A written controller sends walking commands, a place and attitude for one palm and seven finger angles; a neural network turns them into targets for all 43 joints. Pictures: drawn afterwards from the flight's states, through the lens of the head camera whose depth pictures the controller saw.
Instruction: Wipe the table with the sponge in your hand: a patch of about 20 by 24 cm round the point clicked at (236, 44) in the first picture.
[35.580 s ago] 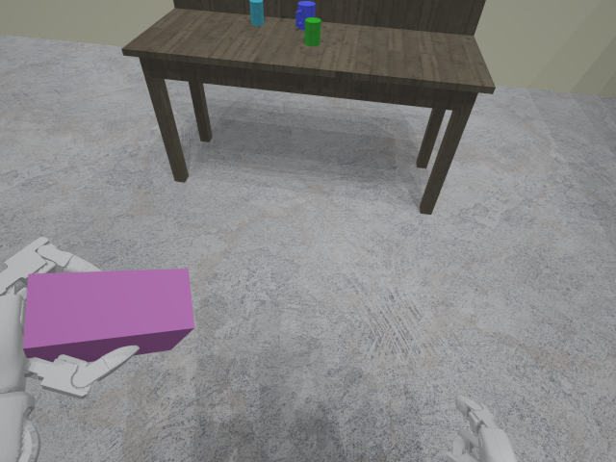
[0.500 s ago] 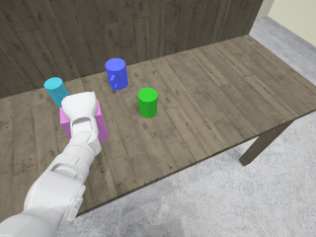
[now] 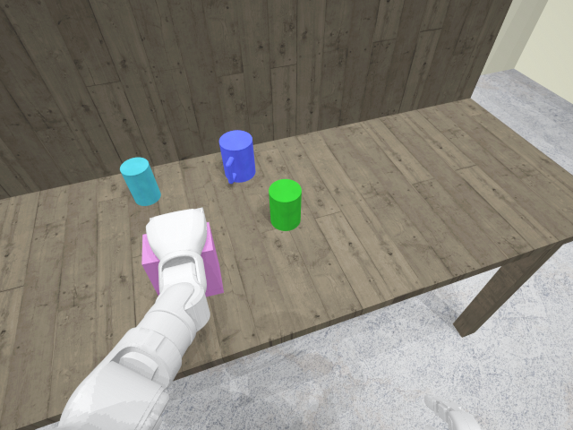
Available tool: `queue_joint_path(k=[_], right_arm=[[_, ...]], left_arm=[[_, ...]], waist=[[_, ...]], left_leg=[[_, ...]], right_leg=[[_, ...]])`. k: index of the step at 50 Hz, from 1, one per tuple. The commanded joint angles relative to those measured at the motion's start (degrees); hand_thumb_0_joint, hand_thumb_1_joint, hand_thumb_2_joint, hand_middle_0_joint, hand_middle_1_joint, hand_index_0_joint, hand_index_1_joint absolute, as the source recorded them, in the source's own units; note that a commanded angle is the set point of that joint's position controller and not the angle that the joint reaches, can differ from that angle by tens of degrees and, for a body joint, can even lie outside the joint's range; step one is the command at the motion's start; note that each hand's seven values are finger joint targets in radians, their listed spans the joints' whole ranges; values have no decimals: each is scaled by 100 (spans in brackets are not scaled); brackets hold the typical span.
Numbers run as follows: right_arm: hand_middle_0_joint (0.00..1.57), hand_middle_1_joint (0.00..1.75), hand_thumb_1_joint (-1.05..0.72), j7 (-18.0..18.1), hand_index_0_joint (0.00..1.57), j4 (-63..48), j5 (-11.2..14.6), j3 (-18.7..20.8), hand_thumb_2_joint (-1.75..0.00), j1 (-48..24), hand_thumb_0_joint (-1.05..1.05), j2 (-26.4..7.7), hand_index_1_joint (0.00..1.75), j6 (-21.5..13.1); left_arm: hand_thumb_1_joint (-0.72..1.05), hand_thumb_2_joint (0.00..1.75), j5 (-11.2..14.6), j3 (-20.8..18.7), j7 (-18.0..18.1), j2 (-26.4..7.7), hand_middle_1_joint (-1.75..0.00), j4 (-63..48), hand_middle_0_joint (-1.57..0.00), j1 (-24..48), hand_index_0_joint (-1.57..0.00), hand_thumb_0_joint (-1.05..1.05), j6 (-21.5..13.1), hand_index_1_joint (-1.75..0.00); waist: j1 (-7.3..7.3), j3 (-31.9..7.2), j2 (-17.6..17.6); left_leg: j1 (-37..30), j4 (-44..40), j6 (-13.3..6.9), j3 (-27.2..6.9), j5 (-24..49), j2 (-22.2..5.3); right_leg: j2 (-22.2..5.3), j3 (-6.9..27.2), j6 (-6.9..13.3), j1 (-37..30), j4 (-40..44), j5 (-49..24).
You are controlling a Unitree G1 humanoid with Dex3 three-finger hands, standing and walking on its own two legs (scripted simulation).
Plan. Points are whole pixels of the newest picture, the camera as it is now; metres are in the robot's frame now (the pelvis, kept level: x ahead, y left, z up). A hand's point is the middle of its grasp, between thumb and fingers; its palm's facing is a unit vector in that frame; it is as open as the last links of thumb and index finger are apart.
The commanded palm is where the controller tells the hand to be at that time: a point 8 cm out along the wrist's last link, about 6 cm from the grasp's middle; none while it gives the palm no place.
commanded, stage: wipe back along the third lane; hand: left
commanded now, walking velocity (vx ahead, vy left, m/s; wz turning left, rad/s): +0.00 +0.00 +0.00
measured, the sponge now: (188, 273) +0.37 +0.20 -0.04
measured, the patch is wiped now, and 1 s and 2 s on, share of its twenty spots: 1.00 1.00 1.00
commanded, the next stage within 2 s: slide back across to the middle lane in 1.58 s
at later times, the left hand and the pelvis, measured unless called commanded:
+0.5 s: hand (189, 277) +0.34 +0.18 +0.01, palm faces -0.03 -0.03 -1.00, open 9.8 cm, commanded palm +0.29 +0.16 +0.03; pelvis -0.01 -0.01 +0.00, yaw -1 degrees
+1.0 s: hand (191, 287) +0.32 +0.18 +0.01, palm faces -0.04 -0.02 -1.00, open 9.8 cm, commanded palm +0.28 +0.15 +0.03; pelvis -0.01 -0.01 +0.00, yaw +0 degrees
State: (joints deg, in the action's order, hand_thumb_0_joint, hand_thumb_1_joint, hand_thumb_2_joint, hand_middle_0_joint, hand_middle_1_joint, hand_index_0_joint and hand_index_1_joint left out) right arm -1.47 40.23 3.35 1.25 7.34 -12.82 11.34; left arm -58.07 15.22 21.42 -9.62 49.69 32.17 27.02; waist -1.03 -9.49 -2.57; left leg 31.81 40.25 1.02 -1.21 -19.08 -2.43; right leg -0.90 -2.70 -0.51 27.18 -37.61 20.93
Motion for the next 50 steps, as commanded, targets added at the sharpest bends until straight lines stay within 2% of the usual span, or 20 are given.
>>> queue_joint_path(k=[1,7,12,18,21,23,26,28,30,31,33,35,36,39,41,42,44,46,47,50], right_arm=[[20,30,-90,74,20,-628,-13,243,-90,-233,0,-758,30,-210],[20,30,-90,48,20,-669,-4,264,-90,-217,0,-772,30,-299],[20,30,-90,30,20,-693,49,258,-90,-355,0,-766,30,-360],[20,30,-90,29,20,-731,80,252,-90,-473,0,-749,30,-429],[20,30,-90,55,20,-750,84,250,-90,-527,0,-768,30,-448],[20,30,-90,45,20,-794,96,227,-90,-573,0,-740,30,-462],[20,30,-90,37,20,-833,96,234,-90,-638,0,-739,30,-461],[20,30,-90,28,20,-906,108,210,-90,-702,0,-704,30,-473],[20,30,-90,27,20,-890,103,205,-90,-743,0,-708,30,-469],[20,30,-90,24,20,-900,109,227,-90,-760,0,-717,30,-468],[20,30,-90,3,20,-933,113,200,-90,-811,0,-687,30,-457],[20,30,-90,10,20,-888,100,206,-90,-807,0,-703,30,-436],[20,30,-90,16,20,-895,102,209,-90,-824,0,-712,30,-432],[20,30,-90,38,20,-874,96,183,-90,-848,0,-686,30,-421],[20,30,-90,44,20,-855,78,213,-90,-796,0,-717,30,-413],[20,30,-90,49,20,-884,81,190,-90,-834,0,-706,30,-396],[20,30,-90,36,20,-888,73,198,-90,-789,0,-693,30,-412],[20,30,-90,37,20,-866,61,215,-90,-765,0,-716,30,-405],[20,30,-90,38,20,-906,69,202,-90,-785,0,-701,30,-399],[20,30,-90,29,20,-871,61,219,-90,-738,0,-708,30,-397]], left_arm=[[10,130,12,-56,-178,-303,-160,-205,-120,1004,-120,0,-42,-160],[10,130,126,-19,-124,-187,-160,-364,-120,435,-120,0,-160,-160],[10,130,204,40,-87,-123,-160,-559,-120,115,-120,0,-89,-160],[10,130,261,147,-111,-28,-160,-753,-120,-165,-120,0,-56,-160],[10,130,251,-91,-122,-290,-160,-865,-120,-317,-120,0,-57,-160],[10,130,248,150,-146,-71,-160,-959,-120,-340,-120,0,-63,-160],[10,130,215,23,-165,-188,-160,-1066,-120,-557,-120,0,-52,-160],[10,130,226,332,-180,103,-160,-1185,-120,-592,-120,0,-58,-160],[10,130,199,342,-183,91,-160,-1149,-120,-552,-120,0,-35,-160],[10,130,212,158,-179,-61,-160,-1234,-120,-634,-120,0,-37,-160],[10,130,184,482,-185,218,-160,-1330,-120,-581,-120,0,-23,-160],[10,130,143,408,-185,125,-160,-1237,-120,-517,-120,0,4,-160],[10,130,173,236,-185,-6,-160,-1273,-120,-565,-120,0,17,-160],[10,130,133,436,-197,136,-160,-1278,-120,-337,-120,0,29,-160],[10,130,119,212,-209,-37,-160,-1229,-120,-429,-120,0,23,-160],[10,130,97,278,-216,2,-160,-1241,-120,-468,-120,0,24,-160],[10,130,108,417,-227,156,-160,-1245,-120,-399,-120,0,-5,-160],[10,130,80,209,-223,-31,-160,-1247,-120,-425,-120,0,-26,-160],[10,130,90,343,-227,79,-160,-1306,-120,-469,-120,0,-30,-160],[10,130,59,394,-219,131,-160,-1254,-120,-499,-120,0,-35,-160]], waist=[[193,-938,531],[109,-1094,774],[60,-757,696],[22,-627,773],[-57,-649,845],[-9,-540,804],[-92,-560,780],[-60,-493,757],[-47,-404,806],[-115,-505,811],[-62,-507,666],[-40,-437,824],[-110,-502,825],[-22,-426,635],[-69,-566,851],[-84,-559,705],[-26,-554,819],[-68,-643,851],[-57,-610,737],[-29,-640,880]], left_leg=[[-989,-342,-253,233,1461,327],[-922,-332,-270,272,1406,353],[-851,-440,-258,300,1159,370],[-879,-508,-271,314,974,380],[-892,-552,-261,297,947,374],[-934,-545,-268,319,924,379],[-990,-573,-248,292,973,373],[-1017,-565,-260,307,907,392],[-1040,-568,-255,302,886,382],[-1058,-580,-244,282,937,380],[-1129,-545,-245,287,1029,388],[-1108,-526,-242,284,1016,379],[-1081,-551,-240,267,1024,383],[-1128,-511,-239,282,1023,398],[-1115,-494,-239,262,1142,382],[-1108,-490,-231,261,1133,400],[-1092,-445,-243,263,1158,392],[-1066,-427,-234,245,1221,386],[-1059,-423,-240,262,1184,410],[-1047,-384,-247,263,1234,394]], right_leg=[[355,-228,337,-243,481,-1971],[364,-190,319,-466,487,-2096],[356,-169,314,-427,598,-1805],[356,-150,302,-412,689,-1522],[361,-122,306,-488,720,-1442],[354,-130,300,-423,718,-1427],[370,-144,326,-459,712,-1407],[369,-149,321,-393,717,-1304],[369,-162,327,-339,719,-1248],[378,-144,338,-420,727,-1292],[375,-172,354,-388,647,-1428],[367,-162,345,-348,656,-1435],[378,-147,353,-417,666,-1468],[362,-165,351,-309,621,-1449],[373,-155,354,-421,605,-1635],[360,-155,359,-399,568,-1612],[360,-180,349,-367,544,-1689],[371,-154,364,-437,518,-1811],[354,-146,354,-421,519,-1772],[356,-152,351,-398,502,-1862]])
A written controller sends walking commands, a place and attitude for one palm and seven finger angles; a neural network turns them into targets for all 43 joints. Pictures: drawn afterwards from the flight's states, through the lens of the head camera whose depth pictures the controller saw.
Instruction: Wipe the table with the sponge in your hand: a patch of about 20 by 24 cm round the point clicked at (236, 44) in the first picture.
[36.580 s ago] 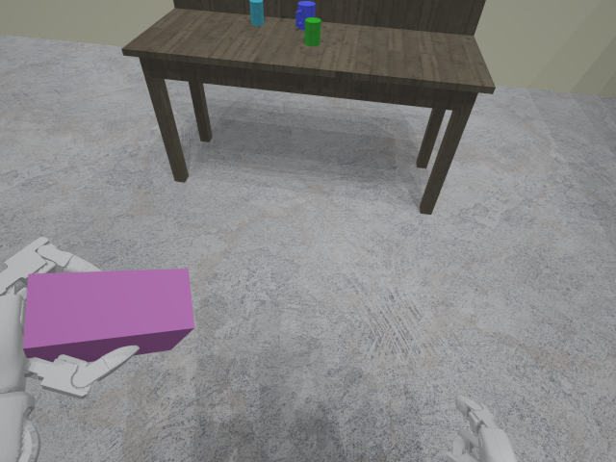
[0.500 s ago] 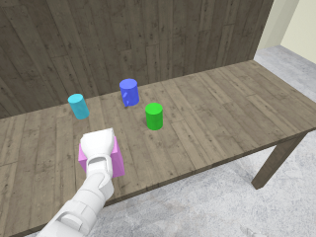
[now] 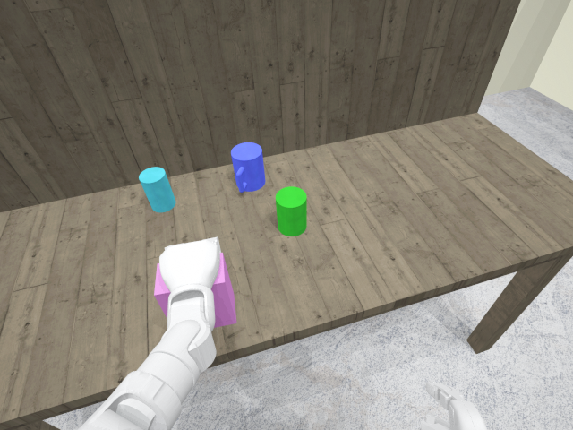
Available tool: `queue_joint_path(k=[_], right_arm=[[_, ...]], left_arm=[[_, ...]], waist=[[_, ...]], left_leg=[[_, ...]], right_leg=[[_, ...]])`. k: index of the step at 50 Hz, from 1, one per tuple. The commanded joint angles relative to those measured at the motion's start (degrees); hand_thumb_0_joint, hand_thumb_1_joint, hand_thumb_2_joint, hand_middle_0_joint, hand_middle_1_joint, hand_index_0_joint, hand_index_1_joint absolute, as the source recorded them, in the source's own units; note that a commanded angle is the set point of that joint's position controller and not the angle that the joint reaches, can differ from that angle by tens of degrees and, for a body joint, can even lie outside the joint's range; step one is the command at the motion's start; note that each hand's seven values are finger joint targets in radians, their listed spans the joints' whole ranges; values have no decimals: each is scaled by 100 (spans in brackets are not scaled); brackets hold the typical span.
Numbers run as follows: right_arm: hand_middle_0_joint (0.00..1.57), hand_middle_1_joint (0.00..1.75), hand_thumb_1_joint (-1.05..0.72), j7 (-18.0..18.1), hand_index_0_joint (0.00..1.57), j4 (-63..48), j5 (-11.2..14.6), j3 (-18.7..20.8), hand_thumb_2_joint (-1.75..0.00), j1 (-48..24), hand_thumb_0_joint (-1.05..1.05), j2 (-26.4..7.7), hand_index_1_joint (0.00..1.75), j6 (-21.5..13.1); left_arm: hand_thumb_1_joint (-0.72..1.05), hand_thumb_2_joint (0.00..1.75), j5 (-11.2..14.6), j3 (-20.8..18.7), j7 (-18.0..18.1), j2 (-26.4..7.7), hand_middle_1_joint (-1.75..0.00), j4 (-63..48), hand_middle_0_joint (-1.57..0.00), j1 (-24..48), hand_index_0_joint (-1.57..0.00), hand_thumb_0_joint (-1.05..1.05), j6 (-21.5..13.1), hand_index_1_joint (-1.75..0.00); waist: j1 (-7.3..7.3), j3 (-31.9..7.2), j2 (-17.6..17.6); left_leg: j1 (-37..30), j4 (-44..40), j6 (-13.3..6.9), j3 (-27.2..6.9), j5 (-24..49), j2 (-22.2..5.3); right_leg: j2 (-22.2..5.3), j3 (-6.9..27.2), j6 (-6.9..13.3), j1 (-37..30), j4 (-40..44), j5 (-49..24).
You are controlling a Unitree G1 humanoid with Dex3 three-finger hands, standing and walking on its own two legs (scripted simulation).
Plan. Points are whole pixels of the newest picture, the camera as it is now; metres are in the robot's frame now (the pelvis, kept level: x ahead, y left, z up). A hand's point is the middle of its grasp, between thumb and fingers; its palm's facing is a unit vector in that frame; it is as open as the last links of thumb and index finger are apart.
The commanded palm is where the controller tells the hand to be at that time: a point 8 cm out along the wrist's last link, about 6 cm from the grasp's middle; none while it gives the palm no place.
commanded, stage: wipe back along the third lane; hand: left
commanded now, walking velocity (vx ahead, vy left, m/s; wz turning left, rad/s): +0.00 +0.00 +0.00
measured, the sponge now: (201, 302) +0.33 +0.19 -0.05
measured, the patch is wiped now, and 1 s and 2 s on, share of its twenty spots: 1.00 1.00 1.00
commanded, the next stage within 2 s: slide back across to the middle lane in 0.58 s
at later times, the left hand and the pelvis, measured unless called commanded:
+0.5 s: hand (200, 284) +0.34 +0.18 +0.01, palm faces -0.04 -0.01 -1.00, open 9.8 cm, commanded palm +0.29 +0.16 +0.03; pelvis -0.01 +0.00 +0.00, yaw +0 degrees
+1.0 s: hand (189, 290) +0.32 +0.20 +0.01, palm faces -0.02 -0.06 -1.00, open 9.8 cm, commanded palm +0.27 +0.19 +0.05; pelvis +0.00 +0.00 +0.00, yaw -1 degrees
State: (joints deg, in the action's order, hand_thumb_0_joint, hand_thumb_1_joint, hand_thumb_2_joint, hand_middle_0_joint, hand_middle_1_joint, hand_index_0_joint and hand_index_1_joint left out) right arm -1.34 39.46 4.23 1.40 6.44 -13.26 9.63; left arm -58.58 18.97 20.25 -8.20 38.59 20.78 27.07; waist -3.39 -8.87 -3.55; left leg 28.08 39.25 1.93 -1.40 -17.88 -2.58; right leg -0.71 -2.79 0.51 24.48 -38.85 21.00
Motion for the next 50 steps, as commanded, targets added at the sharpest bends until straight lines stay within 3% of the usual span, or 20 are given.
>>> queue_joint_path(k=[1,3,6,8,11,13,16,17,20,21,24,26,27,30,31,33,37,45,46,50], right_arm=[[20,30,-90,13,20,-797,-16,209,-90,-659,0,-665,30,-223],[20,30,-90,1,20,-808,-9,210,-90,-647,0,-642,30,-238],[20,30,-90,11,20,-770,-3,207,-90,-660,0,-662,30,-236],[20,30,-90,6,20,-759,6,209,-90,-611,0,-644,30,-253],[20,30,-90,17,20,-751,-7,232,-90,-581,0,-669,30,-262],[20,30,-90,16,20,-800,2,213,-90,-607,0,-648,30,-264],[20,30,-90,22,20,-774,13,212,-90,-639,0,-671,30,-266],[20,30,-90,28,20,-774,21,202,-90,-635,0,-653,30,-275],[20,30,-90,13,20,-742,25,208,-90,-608,0,-638,30,-301],[20,30,-90,20,20,-734,18,226,-90,-593,0,-659,30,-300],[20,30,-90,48,20,-714,17,202,-90,-578,0,-663,30,-314],[20,30,-90,38,20,-732,10,224,-90,-574,0,-656,30,-310],[20,30,-90,30,20,-748,13,215,-90,-578,0,-641,30,-312],[20,30,-90,-10,20,-760,9,233,-90,-607,0,-631,30,-299],[20,30,-90,-16,20,-771,17,238,-90,-602,0,-636,30,-299],[20,30,-90,-11,20,-750,12,232,-90,-610,0,-637,30,-293],[20,30,-90,16,20,-793,17,235,-90,-653,0,-639,30,-291],[20,30,-90,80,20,-939,16,186,-90,-822,0,-651,30,-314],[20,30,-90,94,20,-941,11,193,-90,-828,0,-670,30,-321],[20,30,-90,115,20,-967,6,167,-90,-855,0,-674,30,-368]], left_arm=[[10,130,122,-75,-106,-77,-160,-148,-120,654,-120,0,-28,-160],[10,130,145,186,-100,173,-160,-170,-120,715,-120,0,-36,-160],[10,130,166,-5,-90,-19,-160,-86,-120,845,-120,0,-18,-160],[10,130,194,204,-85,186,-160,-43,-120,942,-120,0,-44,-160],[10,130,251,-177,-57,-117,-160,24,-120,679,-120,0,-79,-160],[10,130,265,96,-61,128,-160,-59,-120,621,-120,0,-105,-160],[10,130,246,-146,-30,-147,-160,-14,-120,741,-120,0,-71,-160],[10,130,252,45,-24,22,-160,-40,-120,895,-120,0,-73,-160],[10,130,251,132,-17,120,-160,114,-120,979,-120,0,-52,-160],[10,130,262,-108,-4,-80,-160,152,-120,903,-120,0,-50,-160],[10,130,288,-101,6,-82,-160,210,-120,1014,-120,0,-83,-160],[10,130,269,-137,2,-56,-160,197,-120,861,-120,0,-104,-160],[10,130,262,87,-1,130,-160,151,-120,932,-120,0,-127,-160],[10,130,231,192,15,241,-160,177,-120,811,-120,0,-141,-160],[10,130,249,100,10,188,-160,158,-120,802,-120,0,-131,-160],[10,130,255,199,35,252,-160,180,-120,983,-120,0,-127,-160],[10,130,303,-143,67,-112,-160,-124,-120,968,-120,0,-115,-160],[10,130,145,-603,-46,-760,-160,-957,-120,362,-120,0,-43,-160],[10,130,140,-881,-61,-1042,-160,-1026,-120,186,-120,0,-24,-160],[10,130,51,-762,-171,-987,-160,-1293,-120,-61,-120,0,-37,-160]], waist=[[183,-682,978],[233,-660,910],[195,-644,865],[271,-621,903],[160,-739,1051],[206,-663,1029],[174,-549,963],[239,-538,885],[251,-496,827],[185,-564,908],[227,-558,912],[185,-652,962],[232,-660,870],[233,-596,942],[203,-634,1008],[267,-552,942],[154,-856,863],[24,-719,766],[-54,-737,749],[-5,-605,713]], left_leg=[[-638,-318,-324,251,1086,402],[-667,-304,-340,263,1020,406],[-610,-340,-327,244,902,400],[-607,-302,-345,257,858,409],[-540,-312,-344,260,852,400],[-527,-304,-350,283,851,419],[-491,-368,-332,260,690,404],[-538,-359,-341,280,668,406],[-558,-364,-344,285,608,396],[-529,-386,-335,260,611,393],[-501,-349,-341,288,601,410],[-525,-355,-333,263,723,394],[-573,-332,-342,287,741,396],[-554,-312,-337,292,737,387],[-542,-347,-336,255,752,384],[-563,-325,-344,278,701,390],[-661,-344,-356,277,823,412],[-815,-461,-386,323,1017,452],[-811,-498,-375,292,1028,450],[-889,-496,-386,316,1098,456]], right_leg=[[351,-153,260,-134,634,-1793],[356,-184,256,-49,616,-1668],[366,-162,271,-11,647,-1488],[360,-170,256,40,632,-1462],[359,-122,248,-94,676,-1485],[347,-131,235,-86,662,-1530],[354,-111,237,-3,747,-1207],[350,-113,231,40,732,-1187],[365,-140,248,142,747,-1046],[371,-126,250,82,771,-1016],[350,-100,231,87,745,-1085],[359,-123,243,19,722,-1243],[351,-119,238,46,696,-1283],[350,-133,244,87,700,-1276],[373,-156,255,49,701,-1275],[361,-149,245,131,702,-1205],[352,-112,241,-137,680,-1372],[320,-62,213,-488,804,-1653],[332,-59,219,-563,830,-1610],[331,-72,220,-542,814,-1776]])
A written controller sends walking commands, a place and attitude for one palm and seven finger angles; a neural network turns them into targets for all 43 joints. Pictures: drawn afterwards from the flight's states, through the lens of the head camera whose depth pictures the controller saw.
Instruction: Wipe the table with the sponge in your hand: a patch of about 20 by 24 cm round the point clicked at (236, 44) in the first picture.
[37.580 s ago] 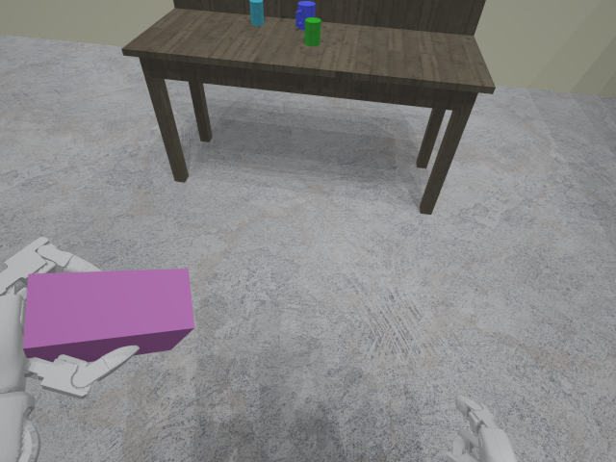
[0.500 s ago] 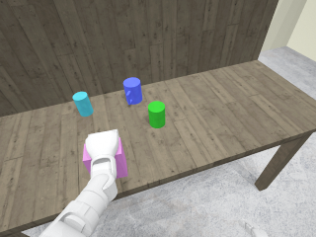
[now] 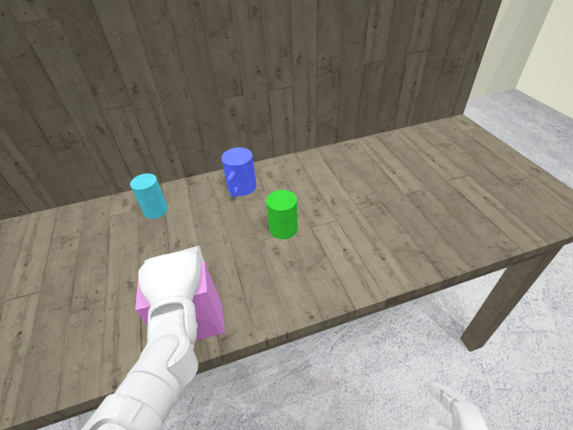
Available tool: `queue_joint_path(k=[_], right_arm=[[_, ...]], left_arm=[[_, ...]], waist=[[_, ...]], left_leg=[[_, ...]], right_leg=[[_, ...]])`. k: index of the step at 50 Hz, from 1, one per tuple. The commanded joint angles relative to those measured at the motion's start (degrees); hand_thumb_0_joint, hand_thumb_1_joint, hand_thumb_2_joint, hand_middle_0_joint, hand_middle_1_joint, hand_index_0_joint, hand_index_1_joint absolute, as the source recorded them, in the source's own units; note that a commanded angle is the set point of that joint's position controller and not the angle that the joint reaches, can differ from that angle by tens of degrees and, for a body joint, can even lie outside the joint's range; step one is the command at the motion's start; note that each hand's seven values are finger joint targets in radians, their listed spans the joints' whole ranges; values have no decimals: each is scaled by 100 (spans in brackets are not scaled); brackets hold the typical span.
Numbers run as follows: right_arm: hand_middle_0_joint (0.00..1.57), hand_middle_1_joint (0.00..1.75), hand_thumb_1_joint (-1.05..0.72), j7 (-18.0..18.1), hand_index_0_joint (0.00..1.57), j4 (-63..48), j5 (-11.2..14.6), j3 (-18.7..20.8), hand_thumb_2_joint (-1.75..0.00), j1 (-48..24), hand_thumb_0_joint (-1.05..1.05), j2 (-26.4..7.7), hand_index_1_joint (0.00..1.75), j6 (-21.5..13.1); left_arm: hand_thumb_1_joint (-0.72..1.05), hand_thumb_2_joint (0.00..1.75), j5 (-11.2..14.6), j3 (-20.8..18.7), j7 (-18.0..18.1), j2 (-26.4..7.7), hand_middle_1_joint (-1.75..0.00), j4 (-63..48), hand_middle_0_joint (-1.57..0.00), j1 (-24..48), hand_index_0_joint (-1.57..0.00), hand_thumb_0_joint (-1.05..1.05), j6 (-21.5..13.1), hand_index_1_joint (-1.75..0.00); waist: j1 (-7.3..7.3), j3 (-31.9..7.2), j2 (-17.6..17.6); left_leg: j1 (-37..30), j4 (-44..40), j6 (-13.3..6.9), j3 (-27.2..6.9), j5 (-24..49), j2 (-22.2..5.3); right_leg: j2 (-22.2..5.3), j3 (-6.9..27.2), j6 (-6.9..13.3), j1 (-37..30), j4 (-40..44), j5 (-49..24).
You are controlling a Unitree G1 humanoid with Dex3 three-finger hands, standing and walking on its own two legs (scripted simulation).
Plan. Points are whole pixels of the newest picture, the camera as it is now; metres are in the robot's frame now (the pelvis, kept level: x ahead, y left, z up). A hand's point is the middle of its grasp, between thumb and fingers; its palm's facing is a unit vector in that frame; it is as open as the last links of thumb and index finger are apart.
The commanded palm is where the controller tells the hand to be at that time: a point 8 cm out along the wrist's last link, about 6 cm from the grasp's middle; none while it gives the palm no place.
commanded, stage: slide back across to the middle lane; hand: left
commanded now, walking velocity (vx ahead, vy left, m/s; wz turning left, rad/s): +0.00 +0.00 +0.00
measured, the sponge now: (187, 313) +0.31 +0.21 -0.05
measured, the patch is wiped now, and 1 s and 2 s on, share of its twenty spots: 1.00 1.00 1.00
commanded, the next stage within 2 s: wipe forward along the middle lane in 0.32 s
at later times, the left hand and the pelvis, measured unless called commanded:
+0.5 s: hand (145, 312) +0.28 +0.25 +0.01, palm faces -0.04 -0.06 -1.00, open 9.8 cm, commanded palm +0.26 +0.25 +0.04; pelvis +0.00 +0.00 +0.00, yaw +0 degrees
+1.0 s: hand (142, 287) +0.33 +0.28 +0.00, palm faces -0.07 +0.01 -1.00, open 9.8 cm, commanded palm +0.31 +0.27 +0.02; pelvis -0.03 +0.00 -0.01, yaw +0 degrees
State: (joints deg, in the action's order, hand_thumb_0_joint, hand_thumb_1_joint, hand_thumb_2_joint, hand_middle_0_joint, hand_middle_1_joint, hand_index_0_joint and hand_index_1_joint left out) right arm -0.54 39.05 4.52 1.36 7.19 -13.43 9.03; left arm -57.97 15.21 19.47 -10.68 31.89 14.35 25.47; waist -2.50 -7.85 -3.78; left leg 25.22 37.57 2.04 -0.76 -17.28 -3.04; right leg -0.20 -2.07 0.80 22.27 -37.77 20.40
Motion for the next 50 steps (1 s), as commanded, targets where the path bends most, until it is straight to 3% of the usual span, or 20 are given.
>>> queue_joint_path(k=[1,2,6,10,15,16,19,21,24,26,28,31,35,36,37,39,41,45,46,50], right_arm=[[20,30,-90,36,20,-929,-31,195,-90,-935,0,-669,30,-314],[20,30,-90,35,20,-981,-23,174,-90,-947,0,-656,30,-334],[20,30,-90,61,20,-958,-35,195,-90,-935,0,-699,30,-389],[20,30,-90,103,20,-955,-34,188,-90,-957,0,-696,30,-443],[20,30,-90,150,20,-962,-46,198,-90,-938,0,-709,30,-498],[20,30,-90,157,20,-934,-50,221,-90,-896,0,-728,30,-497],[20,30,-90,177,20,-968,-55,214,-90,-872,0,-724,30,-538],[20,30,-90,201,20,-927,-73,221,-90,-830,0,-759,30,-538],[20,30,-90,219,20,-873,-69,217,-90,-754,0,-748,30,-560],[20,30,-90,225,20,-839,-77,233,-90,-693,0,-776,30,-566],[20,30,-90,234,20,-818,-67,235,-90,-636,0,-753,30,-581],[20,30,-90,264,20,-721,-81,256,-90,-492,0,-809,30,-566],[20,30,-90,287,20,-674,-72,273,-90,-353,0,-809,30,-561],[20,30,-90,284,20,-637,-71,286,-90,-295,0,-841,30,-539],[20,30,-90,294,20,-682,-65,269,-90,-294,0,-813,30,-534],[20,30,-90,310,20,-597,-63,270,-90,-176,0,-839,30,-525],[20,30,-90,309,20,-572,-74,289,-90,-88,0,-867,30,-509],[20,30,-90,296,20,-566,-79,311,-90,81,0,-858,30,-489],[20,30,-90,290,20,-538,-83,318,-90,116,0,-879,30,-470],[20,30,-90,298,20,-495,-70,316,-90,227,0,-872,30,-474]], left_arm=[[10,130,-34,-552,-110,-871,-160,-673,-120,424,-120,0,109,-160],[10,130,9,-389,-143,-701,-160,-802,-120,283,-120,0,78,-160],[10,130,-17,-686,-204,-1028,-160,-1023,-120,4,-120,0,-57,-160],[10,130,-57,-581,-243,-985,-160,-1168,-120,55,-120,0,-173,-160],[10,130,-74,-718,-287,-1133,-160,-1262,-120,-97,-120,0,-305,-160],[10,130,-114,-938,-279,-1357,-160,-1267,-120,-83,-120,0,-327,-160],[10,130,-110,-844,-306,-1278,-160,-1285,-120,-106,-120,0,-398,-160],[10,130,-124,-1174,-303,-1644,-160,-1277,-120,-126,-120,0,-440,-160],[10,130,-166,-930,-306,-1409,-160,-1098,-120,138,-120,0,-517,-160],[10,130,-174,-1128,-288,-1601,-160,-973,-120,197,-120,0,-553,-160],[10,130,-182,-831,-294,-1311,-160,-887,-120,513,-120,0,-624,-160],[10,130,-212,-1142,-268,-1680,-160,-553,-120,772,-120,0,-690,-160],[10,130,-220,-952,-239,-1479,-160,-77,-120,1067,-120,0,-777,-160],[10,130,-240,-1206,-218,-1766,-160,15,-120,1186,-120,0,-796,-160],[10,130,-203,-960,-232,-1517,-160,99,-120,1235,-120,0,-809,-160],[10,130,-221,-978,-215,-1625,-160,389,-120,1689,-120,0,-860,-160],[10,130,-222,-1200,-196,-1845,-160,629,-120,1739,-120,0,-905,-160],[10,130,-208,-1120,-156,-1752,-160,947,-120,1789,-120,0,-1021,-160],[10,130,-223,-1331,-135,-1966,-160,1042,-120,1826,-120,0,-1034,-160],[10,130,-228,-1143,-84,-1912,-160,1296,-120,2405,-120,0,-1117,-160]], waist=[[-155,-751,724],[-135,-769,712],[-156,-706,709],[-76,-554,647],[-89,-539,613],[-120,-612,649],[-98,-540,620],[-144,-631,597],[-9,-476,655],[-30,-522,646],[77,-496,584],[76,-564,703],[160,-550,737],[136,-613,641],[168,-597,615],[278,-525,745],[229,-597,750],[267,-784,736],[233,-819,743],[374,-654,684]], left_leg=[[-631,-337,-390,230,1132,496],[-656,-337,-400,247,1130,504],[-657,-317,-399,234,1129,503],[-690,-304,-413,248,1038,499],[-677,-281,-415,243,1025,510],[-698,-297,-405,192,1039,498],[-673,-279,-424,201,959,510],[-660,-274,-415,191,977,506],[-575,-221,-417,202,901,504],[-528,-236,-403,154,868,491],[-524,-185,-416,176,820,493],[-373,-167,-410,151,660,493],[-210,-79,-411,178,480,490],[-181,-97,-382,135,481,471],[-118,-72,-396,163,400,500],[21,-17,-400,159,241,479],[118,-4,-395,141,203,462],[284,135,-402,182,281,470],[326,111,-390,146,250,445],[462,151,-415,172,-53,444]], right_leg=[[293,-131,208,-378,702,-1782],[284,-160,195,-395,675,-1831],[282,-110,196,-396,706,-1910],[265,-115,179,-234,714,-1755],[253,-108,170,-214,707,-1738],[277,-99,194,-233,703,-1663],[269,-129,179,-149,695,-1555],[276,-75,190,-235,701,-1607],[268,-112,172,-22,667,-1552],[287,-103,189,6,668,-1464],[271,-128,178,160,633,-1417],[288,-84,179,218,645,-1205],[279,-118,159,458,600,-940],[297,-102,190,446,573,-903],[284,-106,164,497,564,-819],[280,-101,150,678,568,-624],[291,-76,158,678,559,-569],[277,-64,133,686,466,-761],[292,-57,147,690,459,-679],[281,-50,116,983,504,-261]])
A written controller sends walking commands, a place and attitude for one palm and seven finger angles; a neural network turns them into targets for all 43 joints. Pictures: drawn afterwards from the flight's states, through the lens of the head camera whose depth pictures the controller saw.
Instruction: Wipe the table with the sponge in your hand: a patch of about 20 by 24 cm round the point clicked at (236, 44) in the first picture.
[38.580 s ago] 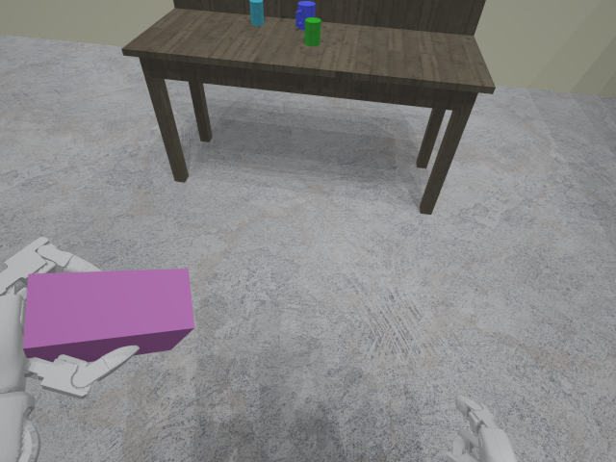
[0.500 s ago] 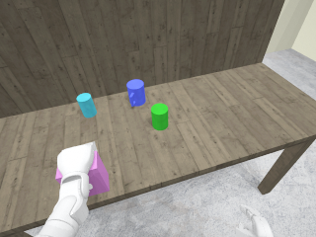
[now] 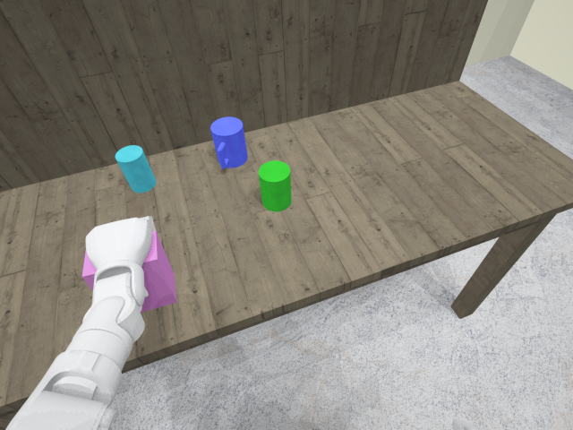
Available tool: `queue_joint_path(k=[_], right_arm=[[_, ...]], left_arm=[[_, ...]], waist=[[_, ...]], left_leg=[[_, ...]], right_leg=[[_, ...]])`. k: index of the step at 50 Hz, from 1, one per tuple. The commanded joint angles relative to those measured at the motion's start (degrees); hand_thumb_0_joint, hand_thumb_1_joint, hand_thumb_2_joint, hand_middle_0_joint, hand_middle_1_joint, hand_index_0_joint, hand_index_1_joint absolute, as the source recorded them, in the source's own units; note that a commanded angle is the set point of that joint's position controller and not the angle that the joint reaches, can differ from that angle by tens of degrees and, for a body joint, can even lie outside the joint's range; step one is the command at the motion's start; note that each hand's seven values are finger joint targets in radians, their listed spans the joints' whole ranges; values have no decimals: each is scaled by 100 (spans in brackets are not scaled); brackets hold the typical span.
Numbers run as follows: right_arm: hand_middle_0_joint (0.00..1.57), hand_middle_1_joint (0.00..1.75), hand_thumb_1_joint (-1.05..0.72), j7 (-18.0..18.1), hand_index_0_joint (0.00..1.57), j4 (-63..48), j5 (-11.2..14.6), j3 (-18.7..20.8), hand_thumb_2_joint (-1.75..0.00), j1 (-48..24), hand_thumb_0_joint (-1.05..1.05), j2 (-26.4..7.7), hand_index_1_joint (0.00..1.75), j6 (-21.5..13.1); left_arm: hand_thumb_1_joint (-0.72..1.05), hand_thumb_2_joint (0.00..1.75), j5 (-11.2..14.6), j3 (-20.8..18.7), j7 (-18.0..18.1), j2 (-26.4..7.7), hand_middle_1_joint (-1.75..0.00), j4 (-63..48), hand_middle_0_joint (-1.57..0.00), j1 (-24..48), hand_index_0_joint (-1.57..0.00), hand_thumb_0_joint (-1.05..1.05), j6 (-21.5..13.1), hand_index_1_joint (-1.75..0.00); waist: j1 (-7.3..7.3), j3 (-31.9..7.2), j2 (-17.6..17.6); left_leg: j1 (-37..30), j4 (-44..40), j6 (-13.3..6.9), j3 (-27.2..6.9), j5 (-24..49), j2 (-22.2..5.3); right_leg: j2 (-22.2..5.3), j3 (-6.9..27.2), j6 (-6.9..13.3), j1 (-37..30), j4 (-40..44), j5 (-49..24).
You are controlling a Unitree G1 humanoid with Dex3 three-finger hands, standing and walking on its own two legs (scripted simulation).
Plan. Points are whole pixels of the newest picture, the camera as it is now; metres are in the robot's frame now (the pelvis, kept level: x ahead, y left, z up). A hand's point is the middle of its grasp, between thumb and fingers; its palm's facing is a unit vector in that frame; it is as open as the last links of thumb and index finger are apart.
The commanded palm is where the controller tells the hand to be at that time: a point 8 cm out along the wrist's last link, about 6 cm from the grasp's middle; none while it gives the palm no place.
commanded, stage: wipe forward along the middle lane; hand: left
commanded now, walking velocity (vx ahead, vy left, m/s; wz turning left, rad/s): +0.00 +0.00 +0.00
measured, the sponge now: (139, 283) +0.35 +0.28 -0.04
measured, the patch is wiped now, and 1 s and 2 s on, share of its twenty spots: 1.00 1.00 1.00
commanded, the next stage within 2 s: slide back across to the first lane in 1.04 s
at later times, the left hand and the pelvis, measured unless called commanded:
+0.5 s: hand (130, 234) +0.41 +0.30 +0.02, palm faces -0.09 +0.03 -1.00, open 9.8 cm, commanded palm +0.40 +0.28 +0.04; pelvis -0.01 +0.01 -0.01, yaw -1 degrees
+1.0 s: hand (127, 210) +0.47 +0.32 +0.02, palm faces -0.11 +0.02 -0.99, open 9.7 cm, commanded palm +0.45 +0.31 +0.04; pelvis +0.01 +0.03 -0.01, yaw -2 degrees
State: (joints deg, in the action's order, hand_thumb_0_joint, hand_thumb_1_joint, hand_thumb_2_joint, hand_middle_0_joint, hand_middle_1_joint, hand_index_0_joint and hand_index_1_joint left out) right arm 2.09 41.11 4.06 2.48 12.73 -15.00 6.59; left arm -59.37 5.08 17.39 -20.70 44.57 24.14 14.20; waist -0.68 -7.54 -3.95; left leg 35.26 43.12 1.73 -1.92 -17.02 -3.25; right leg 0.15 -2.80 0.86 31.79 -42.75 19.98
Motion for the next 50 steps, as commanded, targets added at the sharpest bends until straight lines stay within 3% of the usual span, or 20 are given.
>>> queue_joint_path(k=[1,5,6,9,11,12,13,16,19,21,23,26,27,32,37,39,44,46,49,50], right_arm=[[20,30,-90,37,20,-669,-32,207,-90,-283,0,-732,30,-229],[20,30,-90,15,20,-641,-32,212,-90,-146,0,-714,30,-231],[20,30,-90,20,20,-607,-37,218,-90,-119,0,-733,30,-230],[20,30,-90,29,20,-551,-26,200,-90,-20,0,-749,30,-239],[20,30,-90,45,20,-512,-29,186,-90,27,0,-792,30,-242],[20,30,-90,45,20,-539,-22,175,-90,56,0,-771,30,-256],[20,30,-90,37,20,-498,-23,177,-90,127,0,-774,30,-266],[20,30,-90,-7,20,-504,-48,201,-90,225,0,-774,30,-263],[20,30,-90,-19,20,-490,-50,186,-90,297,0,-777,30,-264],[20,30,-90,-33,20,-456,-74,208,-90,375,0,-815,30,-253],[20,30,-90,-42,20,-452,-64,199,-90,420,0,-802,30,-252],[20,30,-90,-65,20,-425,-74,205,-90,458,0,-820,30,-233],[20,30,-90,-76,20,-424,-70,207,-90,471,0,-805,30,-237],[20,30,-90,-89,20,-377,-87,207,-90,610,0,-856,30,-210],[20,30,-90,-107,20,-360,-99,205,-90,707,0,-865,30,-201],[20,30,-90,-105,20,-353,-108,191,-90,761,0,-881,30,-200],[20,30,-90,-151,20,-361,-142,199,-90,861,0,-886,30,-164],[20,30,-90,-156,20,-323,-151,211,-90,893,0,-907,30,-160],[20,30,-90,-154,20,-327,-161,192,-90,966,0,-941,30,-138],[20,30,-90,-161,20,-330,-158,184,-90,983,0,-936,30,-138]], left_arm=[[10,130,-99,-355,150,-1148,-160,116,-120,1475,-120,0,-11,-160],[10,130,-82,-165,212,-990,-160,352,-120,1733,-120,0,-105,-160],[10,130,-101,-377,233,-1220,-160,488,-120,1796,-120,0,-105,-160],[10,130,-92,-294,259,-1296,-160,724,-120,2209,-120,0,-140,-160],[10,130,-141,-530,269,-1669,-160,916,-120,2406,-120,0,-150,-160],[10,130,-118,-339,266,-1519,-160,888,-120,2561,-120,0,-171,-160],[10,130,-153,-372,268,-1594,-160,1042,-120,2672,-120,0,-178,-160],[10,130,-170,-424,245,-1558,-160,1179,-120,2583,-120,0,-208,-160],[10,130,-159,-267,234,-1492,-160,1203,-120,2877,-120,0,-240,-160],[10,130,-178,-543,252,-1734,-160,1340,-120,2789,-120,0,-250,-160],[10,130,-162,-365,250,-1596,-160,1351,-120,2960,-120,0,-254,-160],[10,130,-221,-397,245,-1633,-160,1427,-120,3087,-120,0,-228,-160],[10,130,-179,-263,235,-1477,-160,1430,-120,3068,-120,0,-212,-160],[10,130,-214,-394,205,-1713,-160,1618,-120,3267,-120,0,-182,-160],[10,130,-282,-356,144,-1776,-160,1740,-120,3541,-120,0,-142,-160],[10,130,-294,-442,120,-1967,-160,1777,-120,3684,-120,0,-142,-160],[10,130,-336,-360,46,-1843,-160,1835,-120,3724,-120,0,-162,-160],[10,130,-342,-460,31,-1964,-160,1865,-120,3909,-120,0,-176,-160],[10,130,-358,-620,17,-2271,-160,1945,-120,3806,-120,0,-181,-160],[10,130,-360,-545,0,-2217,-160,1942,-120,3869,-120,0,-179,-160]], waist=[[141,-777,686],[205,-931,670],[189,-953,716],[315,-843,739],[302,-875,744],[357,-938,616],[385,-874,623],[319,-1177,547],[456,-1128,495],[380,-1292,606],[470,-1281,536],[461,-1306,450],[483,-1327,357],[528,-1416,543],[584,-1453,316],[607,-1537,336],[626,-1636,240],[687,-1621,329],[646,-1758,374],[669,-1710,311]], left_leg=[[-511,-418,-380,264,-63,453],[-415,-363,-393,291,-134,459],[-390,-368,-394,263,-127,435],[-230,-318,-417,301,-348,451],[-129,-324,-409,270,-387,439],[-140,-311,-419,293,-426,457],[-105,-294,-416,276,-455,436],[-179,-250,-409,239,-199,418],[-121,-193,-422,260,-240,408],[-118,-162,-422,231,-48,387],[-115,-125,-428,241,-8,388],[-145,-138,-412,184,74,365],[-208,-136,-421,209,71,370],[-144,-83,-428,176,226,350],[-205,-63,-419,167,263,338],[-157,-20,-426,176,294,337],[-261,48,-411,139,560,299],[-245,83,-425,102,647,270],[-119,130,-430,149,647,299],[-103,132,-435,174,667,305]], right_leg=[[261,36,125,-10,983,-233],[253,38,106,45,943,-170],[266,42,115,39,939,-170],[249,80,70,183,985,83],[260,89,78,200,964,157],[248,100,60,227,947,175],[255,70,71,317,917,185],[288,46,101,239,833,-125],[287,60,75,362,834,-132],[315,27,94,280,771,-325],[312,15,80,373,739,-393],[332,-33,115,456,671,-450],[335,-40,107,494,680,-442],[350,-62,101,501,626,-589],[365,-84,118,658,585,-589],[373,-69,112,640,568,-633],[402,-120,139,771,479,-819],[406,-130,139,803,464,-904],[404,-95,119,665,449,-969],[407,-87,119,667,461,-1015]])
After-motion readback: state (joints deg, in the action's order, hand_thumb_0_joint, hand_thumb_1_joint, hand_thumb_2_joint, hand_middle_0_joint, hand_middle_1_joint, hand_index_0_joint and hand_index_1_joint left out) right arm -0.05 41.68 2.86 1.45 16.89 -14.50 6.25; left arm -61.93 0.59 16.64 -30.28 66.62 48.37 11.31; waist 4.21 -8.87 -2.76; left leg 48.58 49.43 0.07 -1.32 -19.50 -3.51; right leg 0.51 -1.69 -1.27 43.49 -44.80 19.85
